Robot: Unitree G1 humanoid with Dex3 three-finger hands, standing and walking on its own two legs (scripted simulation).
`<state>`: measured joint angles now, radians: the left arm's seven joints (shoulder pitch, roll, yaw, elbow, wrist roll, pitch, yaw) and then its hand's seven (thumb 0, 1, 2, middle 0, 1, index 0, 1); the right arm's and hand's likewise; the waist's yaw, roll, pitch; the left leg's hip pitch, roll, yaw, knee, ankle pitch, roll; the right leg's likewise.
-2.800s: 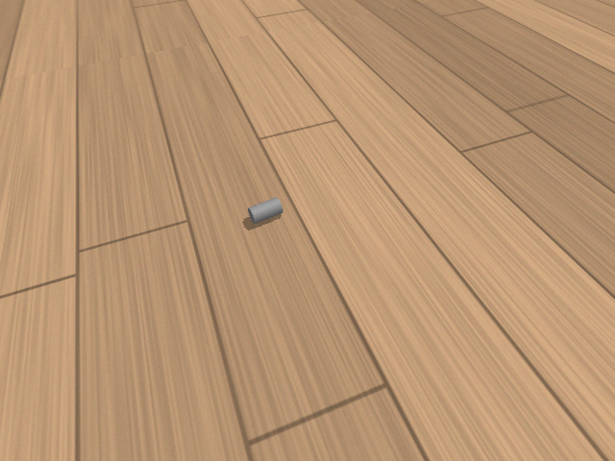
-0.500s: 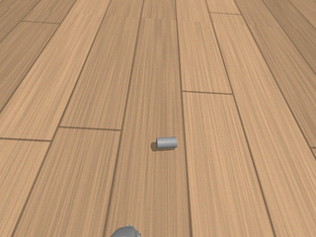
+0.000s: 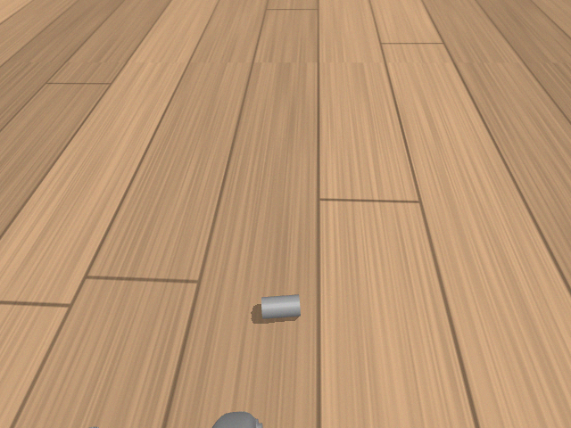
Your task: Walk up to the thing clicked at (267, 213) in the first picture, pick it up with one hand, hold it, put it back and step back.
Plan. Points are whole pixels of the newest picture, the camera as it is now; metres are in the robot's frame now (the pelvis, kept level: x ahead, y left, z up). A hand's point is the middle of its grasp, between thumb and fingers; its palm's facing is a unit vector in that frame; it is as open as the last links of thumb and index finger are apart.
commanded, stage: walk up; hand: left
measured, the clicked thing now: (280, 306) +0.64 +0.09 -0.71
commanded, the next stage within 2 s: none
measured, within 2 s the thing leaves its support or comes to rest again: neither
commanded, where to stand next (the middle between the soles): +0.34 -0.18 m, yaw +5 degrees
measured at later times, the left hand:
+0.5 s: hand (214, 378) +0.23 +0.16 -0.14, palm faces -0.05 -0.94 -0.34, open 7.4 cm
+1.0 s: hand (272, 360) +0.26 +0.06 -0.15, palm faces +0.05 -0.92 -0.39, open 7.4 cm
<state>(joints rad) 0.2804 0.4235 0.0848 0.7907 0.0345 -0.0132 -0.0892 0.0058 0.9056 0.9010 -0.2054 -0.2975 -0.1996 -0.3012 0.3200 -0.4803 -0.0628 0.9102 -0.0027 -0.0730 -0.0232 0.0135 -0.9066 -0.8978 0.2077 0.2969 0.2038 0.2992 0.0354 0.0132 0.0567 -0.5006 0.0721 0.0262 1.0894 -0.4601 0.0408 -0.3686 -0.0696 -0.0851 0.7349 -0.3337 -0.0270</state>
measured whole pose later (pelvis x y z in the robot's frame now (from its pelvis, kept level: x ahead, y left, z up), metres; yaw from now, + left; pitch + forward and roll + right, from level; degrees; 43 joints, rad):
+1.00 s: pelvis +0.25 -0.21 -0.01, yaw +5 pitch -2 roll +1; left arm 0.27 0.40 0.01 0.88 0.00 -0.04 0.01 0.01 0.90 0.90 -0.21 -0.30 -0.20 -0.30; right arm 0.15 -0.38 -0.04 0.88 -0.01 -0.02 0.03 0.01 -0.91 -0.90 0.21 0.30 0.20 0.30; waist 0.04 0.00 0.16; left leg -0.43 -0.01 0.04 0.74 -0.28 0.04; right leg -0.34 -0.06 -0.09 0.90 -0.49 -0.02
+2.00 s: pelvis +0.29 -0.19 +0.02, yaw +5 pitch -2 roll +0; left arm 0.11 0.38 -0.01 1.12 0.01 -0.04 0.00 0.01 0.90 0.90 -0.21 -0.30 -0.20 -0.30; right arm 0.04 -0.36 -0.02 1.12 0.00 0.01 0.03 0.01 -0.91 -0.90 0.21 0.30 0.20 0.30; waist 0.00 0.00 0.05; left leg -0.22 0.04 0.02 0.49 -0.23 -0.02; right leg -0.18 -0.05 0.01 0.47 -0.25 0.05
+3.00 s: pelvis +0.30 -0.20 +0.03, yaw +4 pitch -2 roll +0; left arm 0.08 0.36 0.00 1.13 0.01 -0.01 0.00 0.01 0.91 0.90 -0.21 -0.30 -0.20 -0.30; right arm 0.05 -0.35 -0.02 1.15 -0.01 0.00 0.02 0.01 -0.91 -0.90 0.21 0.30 0.20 0.30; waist -0.02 -0.01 0.06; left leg -0.13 0.04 0.04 0.33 -0.17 -0.03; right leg -0.11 -0.05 0.02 0.34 -0.20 0.05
